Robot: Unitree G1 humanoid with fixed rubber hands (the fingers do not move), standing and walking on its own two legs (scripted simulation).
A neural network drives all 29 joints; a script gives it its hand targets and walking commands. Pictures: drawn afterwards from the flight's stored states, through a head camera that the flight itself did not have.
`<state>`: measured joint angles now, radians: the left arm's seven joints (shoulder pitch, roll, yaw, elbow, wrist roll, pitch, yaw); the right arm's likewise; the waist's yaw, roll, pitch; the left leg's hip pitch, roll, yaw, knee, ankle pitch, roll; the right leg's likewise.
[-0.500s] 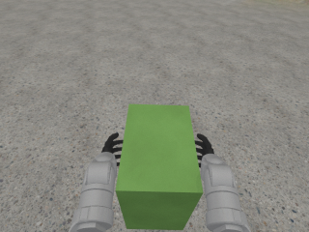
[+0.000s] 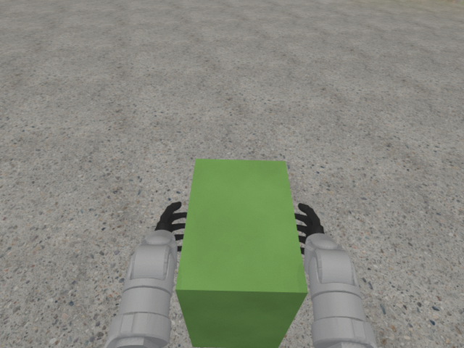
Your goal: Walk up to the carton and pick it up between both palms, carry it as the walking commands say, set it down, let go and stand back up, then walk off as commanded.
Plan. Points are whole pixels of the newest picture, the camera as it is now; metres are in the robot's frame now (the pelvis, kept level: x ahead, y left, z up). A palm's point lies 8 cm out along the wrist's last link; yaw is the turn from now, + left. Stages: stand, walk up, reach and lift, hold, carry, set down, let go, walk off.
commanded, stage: reach and lift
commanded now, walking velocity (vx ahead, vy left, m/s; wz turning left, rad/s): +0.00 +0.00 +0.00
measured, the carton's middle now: (237, 256) +0.32 +0.00 -0.03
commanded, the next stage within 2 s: hold in 0.72 s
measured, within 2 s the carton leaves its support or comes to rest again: neither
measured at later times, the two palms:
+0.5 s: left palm (162, 246) +0.29 +0.13 +0.05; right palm (314, 248) +0.29 -0.13 +0.05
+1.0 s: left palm (160, 248) +0.29 +0.14 +0.05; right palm (313, 250) +0.29 -0.13 +0.05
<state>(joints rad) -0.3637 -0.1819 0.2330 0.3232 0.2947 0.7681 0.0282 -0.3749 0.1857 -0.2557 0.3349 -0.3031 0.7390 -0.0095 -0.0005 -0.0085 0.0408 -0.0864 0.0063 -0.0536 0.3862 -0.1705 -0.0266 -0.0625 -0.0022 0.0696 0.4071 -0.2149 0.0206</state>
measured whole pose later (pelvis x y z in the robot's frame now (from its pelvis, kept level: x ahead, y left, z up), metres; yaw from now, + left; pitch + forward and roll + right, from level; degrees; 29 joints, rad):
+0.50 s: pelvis +0.00 +0.00 +0.00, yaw +0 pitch -8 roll +0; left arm -0.31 -0.17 0.18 0.29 0.28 0.79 0.03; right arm -0.32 0.17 -0.20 0.31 -0.29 0.76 -0.02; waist 0.00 -0.01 0.02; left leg -0.08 0.01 -0.06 0.38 -0.17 -0.03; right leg -0.05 0.00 0.07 0.39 -0.21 0.02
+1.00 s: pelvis -0.01 +0.00 +0.00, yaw +0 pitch -8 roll +0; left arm -0.33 -0.17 0.20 0.31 0.29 0.79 0.03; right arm -0.34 0.17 -0.21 0.33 -0.30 0.76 -0.01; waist 0.00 -0.01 0.02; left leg -0.09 0.00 -0.05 0.40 -0.17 -0.02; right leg -0.07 0.00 0.08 0.42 -0.21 0.02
